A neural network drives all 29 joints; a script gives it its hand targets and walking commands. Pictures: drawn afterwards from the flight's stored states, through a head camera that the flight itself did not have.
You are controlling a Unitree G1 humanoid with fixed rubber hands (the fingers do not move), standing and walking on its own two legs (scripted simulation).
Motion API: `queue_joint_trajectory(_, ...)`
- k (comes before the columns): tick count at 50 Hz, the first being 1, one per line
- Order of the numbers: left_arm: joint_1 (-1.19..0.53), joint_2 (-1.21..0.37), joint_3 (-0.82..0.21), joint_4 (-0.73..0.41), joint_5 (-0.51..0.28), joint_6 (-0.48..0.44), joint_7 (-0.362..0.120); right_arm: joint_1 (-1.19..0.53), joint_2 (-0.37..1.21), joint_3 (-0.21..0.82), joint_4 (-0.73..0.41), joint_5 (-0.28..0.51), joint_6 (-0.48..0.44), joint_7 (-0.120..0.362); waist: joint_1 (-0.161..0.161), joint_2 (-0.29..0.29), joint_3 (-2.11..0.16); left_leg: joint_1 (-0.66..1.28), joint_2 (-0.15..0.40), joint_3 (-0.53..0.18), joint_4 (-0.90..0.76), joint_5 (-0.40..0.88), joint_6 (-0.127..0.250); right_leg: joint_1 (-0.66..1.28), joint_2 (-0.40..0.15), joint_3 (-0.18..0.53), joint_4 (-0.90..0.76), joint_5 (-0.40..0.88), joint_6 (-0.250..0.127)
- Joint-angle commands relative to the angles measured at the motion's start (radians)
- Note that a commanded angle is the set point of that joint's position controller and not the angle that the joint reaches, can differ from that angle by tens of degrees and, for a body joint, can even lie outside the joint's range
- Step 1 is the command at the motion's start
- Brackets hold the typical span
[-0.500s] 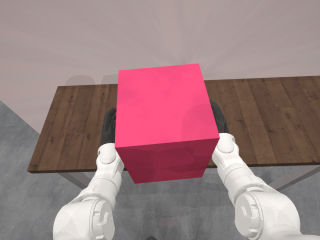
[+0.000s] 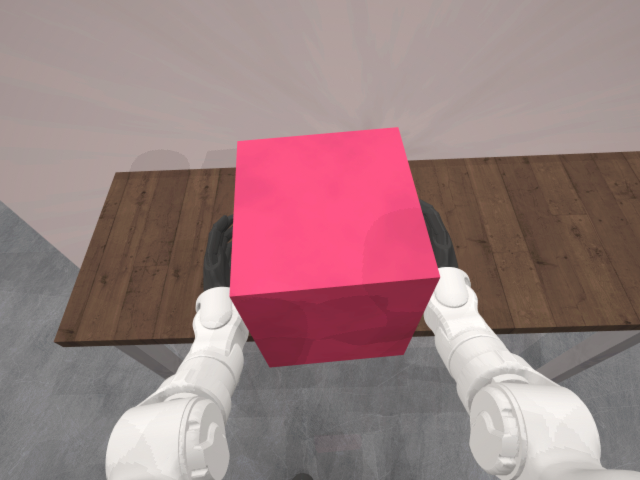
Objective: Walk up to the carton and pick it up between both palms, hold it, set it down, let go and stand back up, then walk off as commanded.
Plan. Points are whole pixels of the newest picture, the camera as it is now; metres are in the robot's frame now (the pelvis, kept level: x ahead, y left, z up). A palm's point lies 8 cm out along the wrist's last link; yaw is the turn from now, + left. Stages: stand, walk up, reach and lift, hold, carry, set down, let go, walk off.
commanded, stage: reach and lift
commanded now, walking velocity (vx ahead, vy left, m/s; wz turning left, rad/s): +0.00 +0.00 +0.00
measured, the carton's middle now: (328, 257) +0.42 +0.04 +0.00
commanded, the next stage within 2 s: none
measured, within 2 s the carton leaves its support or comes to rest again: leaves its support in 0.48 s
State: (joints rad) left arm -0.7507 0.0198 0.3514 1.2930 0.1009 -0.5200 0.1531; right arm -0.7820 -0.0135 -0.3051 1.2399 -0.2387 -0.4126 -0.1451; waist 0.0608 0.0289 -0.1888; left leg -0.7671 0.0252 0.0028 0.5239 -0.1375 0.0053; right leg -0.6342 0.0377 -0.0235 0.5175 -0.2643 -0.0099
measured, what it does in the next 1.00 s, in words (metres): stands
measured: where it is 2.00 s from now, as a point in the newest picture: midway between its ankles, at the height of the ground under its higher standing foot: outside the picture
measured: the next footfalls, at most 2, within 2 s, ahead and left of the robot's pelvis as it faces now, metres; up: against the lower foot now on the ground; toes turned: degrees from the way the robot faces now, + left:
none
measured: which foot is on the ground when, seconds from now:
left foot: down 0.00-1.00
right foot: down 0.00-1.00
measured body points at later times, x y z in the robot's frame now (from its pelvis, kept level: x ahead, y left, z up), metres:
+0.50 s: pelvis +0.00 +0.00 +0.00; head +0.10 +0.00 +0.44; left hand +0.40 +0.18 +0.01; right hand +0.42 -0.12 +0.00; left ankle +0.05 +0.11 -0.73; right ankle -0.03 -0.11 -0.73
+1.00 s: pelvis +0.00 +0.00 +0.00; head +0.05 -0.01 +0.45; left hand +0.41 +0.16 +0.06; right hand +0.42 -0.13 +0.05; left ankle +0.05 +0.11 -0.72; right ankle -0.03 -0.11 -0.72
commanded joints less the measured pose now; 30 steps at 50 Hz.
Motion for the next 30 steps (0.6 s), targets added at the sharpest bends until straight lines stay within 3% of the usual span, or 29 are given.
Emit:
queue_joint_trajectory(1,-0.702,-0.693,-0.388,-0.083,0.071,-0.086,-0.145,-0.559,0.764,0.297,-0.102,-0.128,-0.143,0.139,-0.041,-0.034,-0.826,0.574,0.013,0.011,0.106,0.383,-0.052,0.147,0.030,-0.052,-0.019,0.403,0.009)
queue_joint_trajectory(18,-0.655,-0.742,-0.507,-0.138,0.007,-0.098,-0.133,-0.537,0.760,0.460,-0.150,-0.060,-0.172,0.133,-0.024,-0.014,-0.910,0.591,0.013,-0.001,0.107,0.478,-0.054,0.180,0.049,-0.048,-0.017,0.519,0.014)
queue_joint_trajectory(30,-0.634,-0.771,-0.591,-0.260,-0.051,-0.055,-0.122,-0.525,0.748,0.588,-0.305,0.027,-0.105,0.132,-0.017,0.004,-0.961,0.625,0.007,-0.018,0.108,0.514,-0.057,0.202,0.065,-0.038,-0.013,0.526,0.016)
